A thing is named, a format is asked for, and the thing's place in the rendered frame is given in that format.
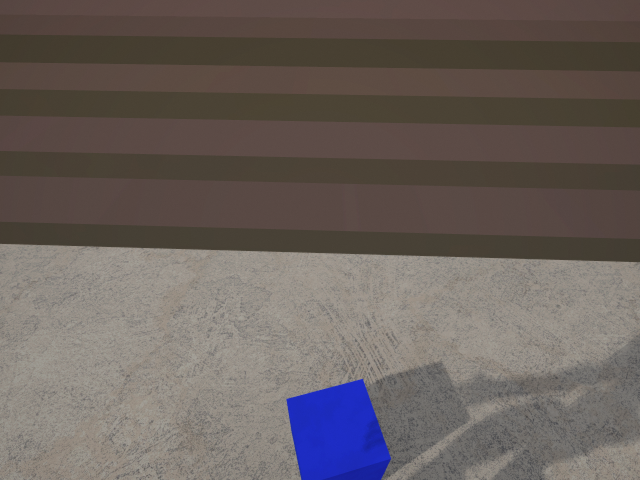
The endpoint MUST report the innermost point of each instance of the carton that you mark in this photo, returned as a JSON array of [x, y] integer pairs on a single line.
[[336, 434]]

